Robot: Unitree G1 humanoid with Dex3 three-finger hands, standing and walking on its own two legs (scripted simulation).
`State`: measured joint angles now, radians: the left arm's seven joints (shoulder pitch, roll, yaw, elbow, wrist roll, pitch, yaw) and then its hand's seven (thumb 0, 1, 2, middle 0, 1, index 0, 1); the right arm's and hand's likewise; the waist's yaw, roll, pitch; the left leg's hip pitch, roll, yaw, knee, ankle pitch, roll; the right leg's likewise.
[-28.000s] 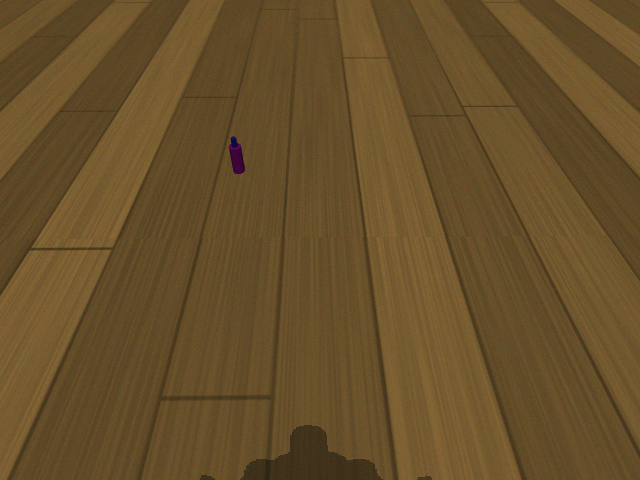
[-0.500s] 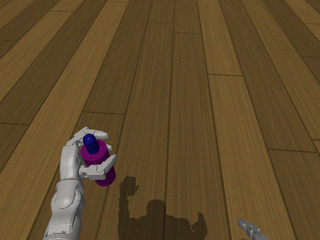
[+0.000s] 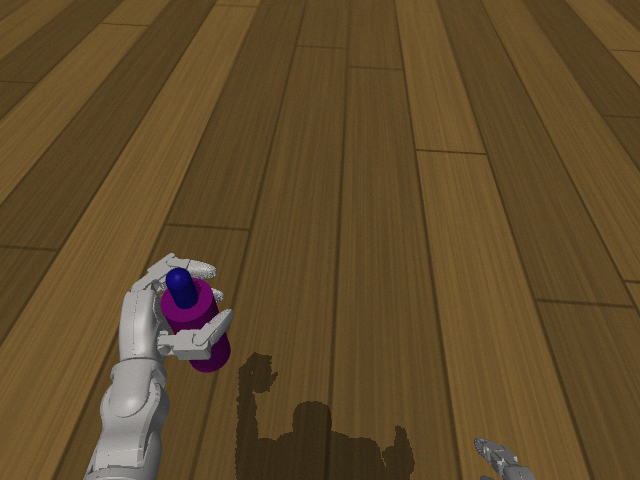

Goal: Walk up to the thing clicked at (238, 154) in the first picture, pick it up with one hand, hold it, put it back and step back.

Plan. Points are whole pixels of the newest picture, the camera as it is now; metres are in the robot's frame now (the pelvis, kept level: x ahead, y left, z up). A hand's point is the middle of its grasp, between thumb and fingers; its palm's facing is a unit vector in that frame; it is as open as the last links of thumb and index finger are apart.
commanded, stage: hold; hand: left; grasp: from the side
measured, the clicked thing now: (195, 319) +0.33 +0.16 +0.03
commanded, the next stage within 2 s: crouch in 0.22 s
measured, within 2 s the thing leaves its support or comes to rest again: neither
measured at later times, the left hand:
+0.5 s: hand (201, 320) +0.32 +0.16 +0.03, palm faces +0.12 -0.99 +0.01, open 8.1 cm
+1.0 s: hand (216, 369) +0.35 +0.18 -0.20, palm faces +0.16 -0.99 -0.01, open 8.1 cm
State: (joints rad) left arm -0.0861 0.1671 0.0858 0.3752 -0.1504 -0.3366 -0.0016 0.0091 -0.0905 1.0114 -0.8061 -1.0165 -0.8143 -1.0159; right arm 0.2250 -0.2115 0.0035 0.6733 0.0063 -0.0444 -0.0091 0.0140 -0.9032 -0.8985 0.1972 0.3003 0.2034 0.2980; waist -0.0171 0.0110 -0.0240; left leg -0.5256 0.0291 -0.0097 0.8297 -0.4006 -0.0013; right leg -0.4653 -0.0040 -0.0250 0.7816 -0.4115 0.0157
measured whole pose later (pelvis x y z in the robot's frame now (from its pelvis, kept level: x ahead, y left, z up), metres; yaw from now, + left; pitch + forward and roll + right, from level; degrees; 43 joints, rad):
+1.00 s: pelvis -0.04 +0.00 -0.18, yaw -2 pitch +30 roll -4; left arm -0.39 0.24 0.28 0.85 -0.15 -0.74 -0.05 0.01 -0.11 1.04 -0.81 -1.02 -0.82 -1.03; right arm 0.14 -0.25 -0.01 0.69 -0.05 -0.04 0.07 0.01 -0.90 -0.90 0.20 0.30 0.20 0.30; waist -0.06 0.00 -0.19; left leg -1.54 0.04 -0.05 1.67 -0.65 -0.01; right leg -1.47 0.01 -0.04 1.63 -0.68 0.01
